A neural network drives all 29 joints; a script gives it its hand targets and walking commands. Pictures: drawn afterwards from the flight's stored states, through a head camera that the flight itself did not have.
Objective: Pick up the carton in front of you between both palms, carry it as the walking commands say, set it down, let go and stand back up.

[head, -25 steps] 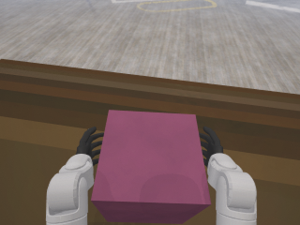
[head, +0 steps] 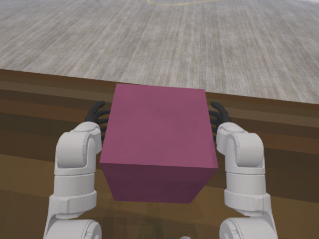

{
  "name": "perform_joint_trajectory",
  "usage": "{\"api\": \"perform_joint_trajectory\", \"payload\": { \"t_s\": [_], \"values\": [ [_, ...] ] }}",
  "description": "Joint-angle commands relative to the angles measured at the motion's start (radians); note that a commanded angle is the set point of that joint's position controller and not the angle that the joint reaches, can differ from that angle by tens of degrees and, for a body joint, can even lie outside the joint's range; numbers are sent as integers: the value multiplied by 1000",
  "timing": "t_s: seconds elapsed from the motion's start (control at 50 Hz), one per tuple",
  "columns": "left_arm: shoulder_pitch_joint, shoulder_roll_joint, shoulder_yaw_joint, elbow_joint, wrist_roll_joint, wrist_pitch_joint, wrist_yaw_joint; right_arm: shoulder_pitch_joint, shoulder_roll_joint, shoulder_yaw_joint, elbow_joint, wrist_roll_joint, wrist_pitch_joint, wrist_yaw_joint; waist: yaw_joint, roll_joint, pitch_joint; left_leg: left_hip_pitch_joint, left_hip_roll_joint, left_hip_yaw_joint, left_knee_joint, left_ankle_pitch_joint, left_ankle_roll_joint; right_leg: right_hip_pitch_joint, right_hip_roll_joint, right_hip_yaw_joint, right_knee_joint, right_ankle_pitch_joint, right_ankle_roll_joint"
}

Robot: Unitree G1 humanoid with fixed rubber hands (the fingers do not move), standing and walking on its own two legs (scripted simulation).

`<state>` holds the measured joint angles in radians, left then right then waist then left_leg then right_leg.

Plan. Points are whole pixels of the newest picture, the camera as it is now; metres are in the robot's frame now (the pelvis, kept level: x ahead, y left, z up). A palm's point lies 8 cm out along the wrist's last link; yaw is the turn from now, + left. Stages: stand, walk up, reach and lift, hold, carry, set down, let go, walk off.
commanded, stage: carry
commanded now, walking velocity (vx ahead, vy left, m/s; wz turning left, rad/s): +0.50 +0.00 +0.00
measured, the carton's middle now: (156, 148) +0.33 +0.00 +0.05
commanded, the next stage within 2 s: none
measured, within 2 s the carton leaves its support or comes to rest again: neither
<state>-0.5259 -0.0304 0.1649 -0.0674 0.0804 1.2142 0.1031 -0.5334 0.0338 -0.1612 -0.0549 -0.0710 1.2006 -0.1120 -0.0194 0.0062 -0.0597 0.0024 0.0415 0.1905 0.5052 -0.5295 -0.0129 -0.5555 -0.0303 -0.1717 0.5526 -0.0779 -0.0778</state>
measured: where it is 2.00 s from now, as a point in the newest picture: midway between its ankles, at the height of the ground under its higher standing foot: (157, 128)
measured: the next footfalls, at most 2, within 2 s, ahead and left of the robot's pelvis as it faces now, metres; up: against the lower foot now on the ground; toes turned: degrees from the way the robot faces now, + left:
left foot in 0.48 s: +0.41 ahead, +0.06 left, +0.00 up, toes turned -1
right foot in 0.82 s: +0.66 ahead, -0.06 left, -0.11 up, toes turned -3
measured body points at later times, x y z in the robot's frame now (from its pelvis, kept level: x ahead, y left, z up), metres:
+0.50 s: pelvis +0.31 -0.02 -0.01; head +0.36 +0.00 +0.44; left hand +0.70 +0.12 +0.10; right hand +0.68 -0.18 +0.11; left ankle +0.37 +0.06 -0.71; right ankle +0.16 -0.08 -0.69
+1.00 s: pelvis +0.68 -0.03 -0.14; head +0.72 -0.02 +0.31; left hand +1.04 +0.16 -0.04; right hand +1.07 -0.14 -0.03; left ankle +0.77 +0.08 -0.81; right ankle +0.62 -0.06 -0.83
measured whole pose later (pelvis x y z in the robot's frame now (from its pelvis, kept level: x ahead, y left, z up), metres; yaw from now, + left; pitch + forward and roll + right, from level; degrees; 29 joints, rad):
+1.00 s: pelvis +0.68 -0.03 -0.14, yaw -2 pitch +4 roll -2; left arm -0.72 0.01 0.17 0.17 0.01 1.23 0.16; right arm -0.75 0.00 -0.30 0.17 -0.08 1.24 -0.12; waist 0.16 0.02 0.01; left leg -0.74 0.01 -0.02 1.05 -0.08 0.05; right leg -0.40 0.16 -0.11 0.87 -0.53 -0.16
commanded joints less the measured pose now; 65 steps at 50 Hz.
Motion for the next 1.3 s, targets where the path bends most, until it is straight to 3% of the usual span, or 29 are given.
{"api": "perform_joint_trajectory", "payload": {
  "t_s": [0.0,0.02,0.1,0.3,0.38,0.44,0.48,0.5,0.54,0.58,0.68,0.72,0.74,0.76,0.8,0.82,0.84,0.86,0.9,0.94,0.98,1.06,1.1,1.12,1.14,1.16,1.18,1.2,1.28],
  "values": [
    [-607,-849,-582,68,-390,-22,-208,-660,898,648,52,422,-8,218,88,-143,-422,-254,37,-7,569,536,38,610,-175,319,-73,-106,-38],
    [-647,-866,-576,88,-398,-31,-211,-676,935,630,66,422,-8,214,86,-386,-497,-576,-136,-101,837,26,7,834,-340,747,-206,-84,-174],
    [-895,-1063,-619,-4,-502,-65,-231,-835,1068,614,54,436,-42,198,73,-80,-442,-698,-5,-236,855,142,75,724,-259,435,-97,317,-125],
    [-868,-1084,-658,-77,-497,-76,-229,-760,1073,633,-3,370,-70,159,92,-135,-447,-656,-60,-98,278,351,62,754,-156,201,-47,644,-123],
    [-804,-1033,-672,-74,-476,-58,-228,-737,1017,646,-50,362,-47,173,99,-157,-444,-717,-48,-114,355,436,104,840,-191,201,92,678,-125],
    [-783,-994,-677,-36,-454,-40,-224,-693,983,634,-8,364,-22,200,26,-130,-419,-517,-57,-156,189,497,137,716,-152,155,316,738,-50],
    [-783,-982,-672,1,-438,-33,-223,-689,956,625,21,372,-12,222,-55,97,-383,-141,-44,-154,-82,734,101,368,-37,52,670,336,38],
    [-816,-1025,-684,-39,-448,-23,-224,-698,932,611,71,360,-26,226,-100,469,-444,240,186,-698,-125,811,277,-147,154,120,768,-360,84],
    [-868,-1008,-663,-36,-422,-25,-210,-730,1031,650,49,433,-25,242,-144,195,-340,326,158,-681,3,699,288,-406,97,269,788,-550,53],
    [-831,-995,-619,-17,-381,-37,-195,-855,1097,701,-31,511,-34,253,-129,-49,-304,216,102,-544,44,640,237,-381,65,195,483,-392,56],
    [-713,-931,-542,41,-303,-42,-162,-910,1109,719,-28,597,-43,257,-93,-7,-315,-234,-60,-259,180,247,183,216,118,64,-78,456,47],
    [-691,-881,-507,67,-260,-38,-162,-842,1096,685,48,581,-45,260,-16,27,-351,-438,-46,-187,345,308,165,557,135,12,-59,668,50],
    [-663,-862,-494,94,-244,-34,-168,-831,1086,671,81,563,-46,259,101,37,-397,-514,-17,-159,536,499,137,707,62,97,-1,653,10],
    [-653,-839,-484,109,-245,-29,-174,-833,1067,648,114,541,-37,261,222,-103,-350,-638,-78,-102,809,316,80,773,3,132,-91,563,-38],
    [-680,-807,-462,177,-275,0,-185,-809,986,573,237,476,-5,249,158,-91,-221,-822,-161,-122,1118,-118,84,735,-93,222,-32,639,-33],
    [-815,-774,-475,191,-295,1,-185,-818,969,515,237,458,26,235,109,-284,-352,-1070,-116,-268,1100,-26,58,915,-322,647,67,515,-252],
    [-857,-851,-511,180,-362,0,-192,-867,918,489,199,436,41,220,107,-156,-353,-1112,-45,-367,1048,50,62,835,-399,798,36,252,-330],
    [-927,-944,-544,124,-435,0,-200,-911,911,477,171,421,46,209,102,15,-283,-1042,-18,-318,855,107,41,674,-303,730,32,184,-289],
    [-1055,-1063,-617,39,-546,4,-208,-892,946,446,161,377,36,192,122,99,-271,-907,-36,-203,589,166,24,524,-171,595,35,298,-210],
    [-1095,-1132,-629,39,-596,-15,-215,-825,960,394,178,323,22,181,114,-76,-360,-785,-41,-160,659,373,64,450,-170,585,98,319,-175],
    [-1128,-1188,-649,10,-633,-41,-224,-814,963,380,173,280,-2,176,149,1,-384,-722,-47,-182,326,797,76,461,-49,469,228,44,-117],
    [-1072,-1227,-668,24,-637,-93,-235,-803,955,402,138,248,-45,171,118,-74,-340,-199,-88,-110,14,942,96,202,-2,301,332,-126,-83],
    [-1003,-1227,-675,62,-611,-108,-241,-704,947,421,162,244,-57,183,-114,46,-427,154,3,-207,34,908,192,-6,8,184,813,-85,-5],
    [-962,-1208,-667,106,-582,-107,-243,-667,931,431,197,240,-62,190,-119,171,-349,198,51,-242,21,942,192,-137,108,113,1015,-507,32],
    [-903,-1199,-639,165,-557,-94,-242,-621,935,431,267,241,-70,192,-46,253,-476,459,204,-513,210,1171,277,-361,104,263,1031,-499,55],
    [-810,-1169,-606,203,-522,-97,-235,-578,981,464,276,270,-70,200,-21,135,-511,480,273,-565,201,1069,268,-423,46,302,1005,-462,52],
    [-768,-1143,-585,180,-481,-100,-227,-615,1036,515,233,319,-85,209,-59,165,-562,423,299,-676,184,794,334,-451,29,284,1026,-466,54],
    [-793,-1139,-585,155,-456,-107,-219,-677,1093,565,187,373,-94,216,-42,6,-493,279,248,-642,183,830,330,-435,3,281,881,-412,75],
    [-713,-1114,-565,92,-370,-160,-193,-860,1207,732,-16,537,-144,224,-55,5,-481,118,199,-637,207,1001,277,-314,7,229,712,-266,72]
  ]
}}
